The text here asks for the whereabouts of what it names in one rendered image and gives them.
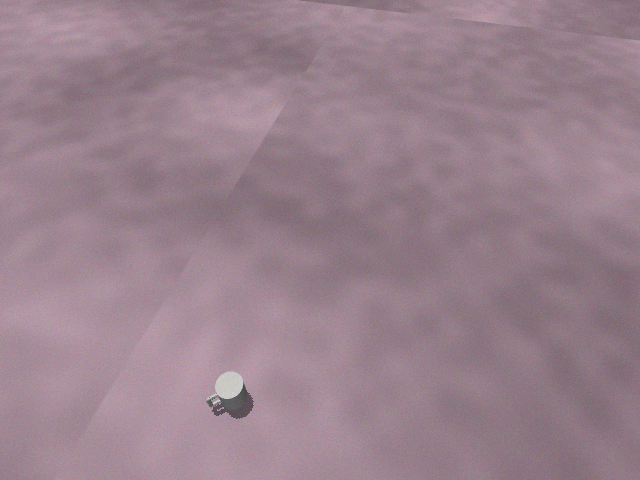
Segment mug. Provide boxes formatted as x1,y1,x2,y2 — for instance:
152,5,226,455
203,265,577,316
206,371,247,410

